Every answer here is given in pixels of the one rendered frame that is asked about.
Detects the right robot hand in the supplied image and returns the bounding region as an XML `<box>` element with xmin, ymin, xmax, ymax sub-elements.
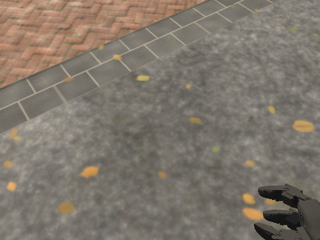
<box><xmin>254</xmin><ymin>183</ymin><xmax>320</xmax><ymax>240</ymax></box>

